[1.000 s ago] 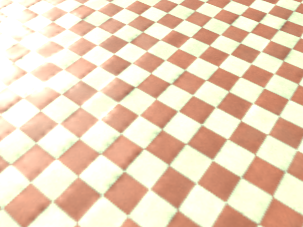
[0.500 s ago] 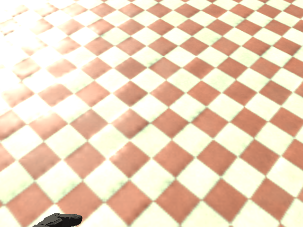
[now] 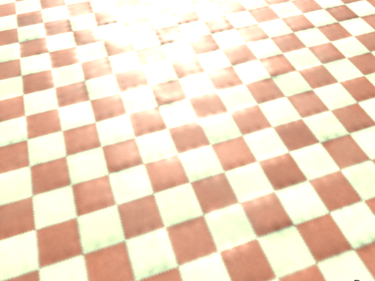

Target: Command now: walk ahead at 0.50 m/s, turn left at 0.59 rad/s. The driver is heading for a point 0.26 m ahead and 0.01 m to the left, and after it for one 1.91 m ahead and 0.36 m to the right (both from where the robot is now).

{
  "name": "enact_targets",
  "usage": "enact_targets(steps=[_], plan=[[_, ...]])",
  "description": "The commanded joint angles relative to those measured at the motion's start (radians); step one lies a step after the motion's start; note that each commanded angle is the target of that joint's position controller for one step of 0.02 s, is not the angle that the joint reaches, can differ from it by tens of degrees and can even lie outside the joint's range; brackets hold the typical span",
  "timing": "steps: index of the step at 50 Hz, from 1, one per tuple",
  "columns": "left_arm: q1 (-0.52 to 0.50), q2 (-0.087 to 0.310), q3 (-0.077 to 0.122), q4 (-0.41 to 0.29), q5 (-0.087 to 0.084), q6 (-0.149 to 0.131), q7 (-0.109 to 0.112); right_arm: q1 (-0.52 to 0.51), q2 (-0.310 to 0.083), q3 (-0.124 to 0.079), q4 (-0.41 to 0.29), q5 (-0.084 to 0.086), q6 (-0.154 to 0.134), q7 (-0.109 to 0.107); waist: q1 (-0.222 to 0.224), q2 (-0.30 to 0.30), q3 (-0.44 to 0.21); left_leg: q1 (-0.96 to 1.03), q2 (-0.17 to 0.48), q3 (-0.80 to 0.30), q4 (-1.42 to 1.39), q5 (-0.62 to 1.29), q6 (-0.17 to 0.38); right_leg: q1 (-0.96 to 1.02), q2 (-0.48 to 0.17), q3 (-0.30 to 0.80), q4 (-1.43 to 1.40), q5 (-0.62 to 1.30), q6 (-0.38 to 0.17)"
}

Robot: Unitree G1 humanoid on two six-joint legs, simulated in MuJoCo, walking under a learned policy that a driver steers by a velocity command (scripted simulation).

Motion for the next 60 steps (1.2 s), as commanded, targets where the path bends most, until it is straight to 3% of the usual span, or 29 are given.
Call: enact_targets(steps=[1, 3, 4, 5, 6, 7, 8, 10, 11, 13, 16, 21, 27, 30, 32, 33, 34, 35, 36, 38, 40, 43, 48, 53, 55, 57, 58, 59, 60], plan=[[0.002, 0.164, 0.036, -0.041, 0.001, 0.001, 0.01, -0.098, -0.051, -0.005, -0.097, -0.006, -0.013, 0.003, -0.015, -0.129, 0.038, 0.051, -0.032, 0.066, -0.09, -0.071, 0.042, -0.002, -0.274, 0.057, -0.012, 0.542, -0.109], [0.014, 0.195, 0.042, -0.031, 0.003, 0.017, 0.015, -0.039, -0.067, -0.015, -0.087, -0.013, -0.014, -0.008, -0.047, -0.144, -0.013, 0.164, -0.101, 0.105, -0.128, -0.18, 0.084, 0.042, -0.277, 0.012, 0.162, 0.861, -0.095], [0.016, 0.207, 0.044, -0.03, 0.001, 0.027, 0.017, 0.067, -0.084, -0.026, -0.057, -0.016, -0.021, -0.016, -0.094, -0.134, -0.078, 0.29, -0.146, 0.111, -0.168, -0.198, 0.112, 0.029, -0.27, -0.008, 0.333, 0.942, -0.089], [0.008, 0.201, 0.04, -0.042, 0.001, 0.033, 0.017, 0.246, -0.119, -0.047, 0.002, -0.025, -0.03, -0.031, -0.172, -0.081, -0.181, 0.532, -0.156, 0.07, -0.229, -0.17, 0.147, -0.09, -0.245, -0.031, 0.579, 0.824, -0.061], [0.036, 0.115, 0.016, -0.108, -0.013, 0.029, 0.004, 0.347, -0.241, -0.082, 0.011, -0.029, -0.031, -0.048, -0.187, 0.111, -0.318, 0.882, 0.124, -0.341, -0.268, -0.351, 0.254, -0.467, -0.165, -0.036, 0.935, 0.326, -0.006], [-0.036, 0.121, 0.021, -0.164, 0.004, 0.019, -0.006, 0.335, -0.295, -0.094, -0.014, 0.011, -0.021, -0.057, -0.173, 0.177, -0.379, 0.969, 0.293, -0.8, -0.433, -0.248, 0.337, -0.721, 0.003, 0.124, 1.153, -0.254, 0.031], [-0.15, 0.155, 0.027, -0.188, 0.008, 0.016, -0.009, 0.334, -0.276, -0.091, 0.002, 0.021, -0.014, -0.065, -0.196, 0.047, -0.259, 0.916, 0.256, -0.657, -0.442, -0.12, 0.317, -0.824, -0.05, 0.238, 1.176, -0.17, 0.02], [-0.108, 0.112, 0.011, -0.158, -0.004, 0.006, -0.011, 0.239, -0.156, -0.057, 0.017, 0.023, -0.024, -0.078, -0.095, -0.033, -0.084, 0.653, 0.178, -0.406, -0.452, 0.125, 0.241, -0.731, -0.127, 0.233, 0.998, -0.04, 0.006], [-0.07, 0.105, 0.009, -0.141, 0.01, 0.022, -0.012, 0.197, -0.118, -0.042, 0.016, 0.026, -0.034, -0.079, -0.052, -0.026, -0.064, 0.563, 0.137, -0.332, -0.471, 0.195, 0.212, -0.653, -0.141, 0.233, 0.942, -0.034, 0.01], [-0.01, 0.092, 0.007, -0.102, 0.025, 0.056, -0.022, 0.192, -0.084, -0.026, 0.025, 0.026, -0.061, -0.072, -0.028, -0.003, -0.086, 0.496, 0.103, -0.254, -0.51, 0.281, 0.196, -0.556, -0.137, 0.214, 0.906, -0.003, 0.014], [-0.079, 0.083, 0.009, -0.11, 0.011, 0.07, -0.035, 0.245, -0.113, -0.032, 0.068, 0.026, -0.083, -0.066, -0.042, 0.003, -0.032, 0.491, 0.093, -0.185, -0.577, 0.266, 0.173, -0.623, -0.139, 0.21, 0.826, 0.105, 0.01], [-0.227, 0.073, 0.011, -0.137, -0.002, 0.066, -0.04, 0.309, -0.103, -0.023, 0.109, 0.021, -0.096, -0.073, -0.094, 0.002, 0.028, 0.595, 0.096, -0.09, -0.618, 0.259, 0.113, -0.745, -0.091, 0.257, 0.657, 0.264, -0.01], [-0.368, 0.043, -0.007, -0.182, 0.01, 0.054, -0.054, 0.362, -0.084, -0.007, 0.165, 0.016, -0.102, -0.099, -0.131, -0.002, 0.075, 0.725, 0.125, 0.018, -0.603, 0.441, 0.081, -0.727, -0.037, 0.16, 0.424, 0.303, -0.052], [-0.319, 0.053, -0.004, -0.181, 0.008, 0.054, -0.051, 0.354, -0.12, -0.009, 0.186, 0.01, -0.098, -0.114, -0.092, 0.038, 0.021, 0.793, 0.139, 0.068, -0.441, 0.879, 0.05, -0.594, 0.04, 0.083, 0.365, 0.175, -0.108], [-0.145, 0.092, 0.013, -0.134, 0.011, 0.049, -0.041, 0.334, -0.154, -0.016, 0.187, 0.001, -0.085, -0.122, -0.014, 0.066, -0.079, 0.792, 0.15, 0.088, -0.175, 1.056, 0.041, -0.414, 0.097, 0.074, 0.334, 0.086, -0.159], [0.004, 0.123, 0.03, -0.092, 0.022, 0.04, -0.035, 0.307, -0.167, -0.018, 0.175, 0.007, -0.08, -0.122, 0.063, 0.044, -0.154, 0.682, 0.136, 0.112, 0.047, 0.907, 0.036, -0.205, 0.092, 0.123, 0.252, 0.121, -0.198], [0.14, 0.216, 0.061, -0.071, 0.031, 0.043, -0.019, 0.293, -0.137, -0.007, 0.133, 0.012, -0.089, -0.117, 0.116, -0.073, -0.258, 0.463, 0.069, 0.142, 0.386, 0.48, 0.024, 0.034, -0.116, 0.39, 0.231, 0.081, -0.278], [0.069, 0.283, 0.08, -0.089, 0.008, 0.056, -0.014, 0.332, -0.07, -0.001, 0.085, 0.028, -0.099, -0.095, 0.014, -0.32, -0.323, 0.025, -0.178, 0.046, 0.737, -0.427, -0.028, 0.285, -0.352, 0.964, 0.122, 0.193, -0.45], [0.032, 0.256, 0.081, -0.087, -0.029, 0.061, -0.021, 0.262, -0.118, -0.002, 0.079, 0.003, -0.107, -0.089, 0.036, -0.108, -0.269, -0.081, -0.097, -0.119, 0.756, -0.36, -0.01, 0.243, -0.325, 0.898, 0.09, 0.197, -0.444], [-0.053, 0.153, 0.055, -0.087, -0.019, 0.063, -0.014, 0.205, -0.106, 0.003, 0.055, 0.018, -0.125, -0.081, -0.03, 0.014, -0.051, -0.055, -0.012, -0.103, 0.587, -0.249, -0.019, -0.036, -0.261, 0.682, 0.029, 0.3, -0.361], [-0.099, 0.123, 0.041, -0.089, -0.02, 0.051, -0.006, 0.221, -0.086, 0.009, 0.052, -0.01, -0.086, -0.078, -0.085, -0.002, -0.016, 0.046, 0.019, -0.095, 0.471, -0.245, -0.053, -0.185, -0.169, 0.558, -0.004, 0.391, -0.309], [-0.075, 0.163, 0.05, -0.082, -0.023, 0.03, -0.011, 0.207, -0.066, 0.015, 0.031, -0.016, -0.05, -0.07, -0.096, -0.049, -0.025, 0.066, 0.022, -0.054, 0.343, -0.205, -0.091, -0.25, -0.113, 0.493, -0.028, 0.456, -0.303], [0.003, 0.177, 0.059, -0.072, -0.025, 0.035, -0.01, 0.0, -0.058, 0.024, -0.041, -0.006, -0.049, -0.064, -0.019, -0.095, -0.003, 0.015, 0.009, -0.033, 0.054, 0.01, -0.118, -0.205, -0.064, 0.489, -0.021, 0.429, -0.237], [0.061, 0.192, 0.065, -0.072, -0.009, 0.042, 0.0, -0.116, -0.075, 0.029, -0.089, 0.007, -0.066, -0.061, 0.03, -0.108, -0.017, 0.026, -0.037, -0.046, -0.107, 0.034, -0.096, -0.077, -0.097, 0.558, 0.068, 0.524, -0.216], [0.021, 0.207, 0.069, -0.09, -0.003, 0.041, 0.008, -0.069, -0.101, 0.022, -0.084, 0.009, -0.074, -0.064, -0.008, -0.119, -0.024, 0.133, -0.053, -0.068, -0.183, -0.018, -0.073, -0.084, -0.115, 0.598, 0.113, 0.534, -0.187], [-0.039, 0.223, 0.071, -0.107, -0.004, 0.034, 0.003, 0.11, -0.141, 0.003, -0.031, 0.009, -0.087, -0.078, -0.099, -0.103, -0.089, 0.396, -0.093, -0.054, -0.261, -0.074, -0.038, -0.147, -0.077, 0.594, 0.269, 0.626, -0.147], [-0.043, 0.192, 0.062, -0.112, -0.015, 0.025, -0.007, 0.241, -0.186, -0.013, -0.005, -0.004, -0.101, -0.092, -0.163, -0.032, -0.175, 0.604, -0.007, -0.129, -0.308, -0.103, 0.0, -0.229, -0.009, 0.537, 0.477, 0.55, -0.12], [-0.006, 0.1, 0.037, -0.147, -0.039, 0.016, -0.009, 0.372, -0.267, -0.033, -0.01, -0.027, -0.1, -0.109, -0.191, 0.113, -0.328, 0.854, 0.266, -0.433, -0.357, -0.325, 0.062, -0.411, 0.08, 0.417, 0.77, 0.179, -0.088], [0.058, 0.107, 0.034, -0.176, -0.029, 0.023, -0.01, 0.324, -0.302, -0.048, -0.004, -0.013, -0.081, -0.107, -0.115, 0.306, -0.366, 0.901, 0.392, -0.83, -0.478, -0.382, 0.154, -0.627, 0.153, 0.337, 0.931, -0.264, -0.08]])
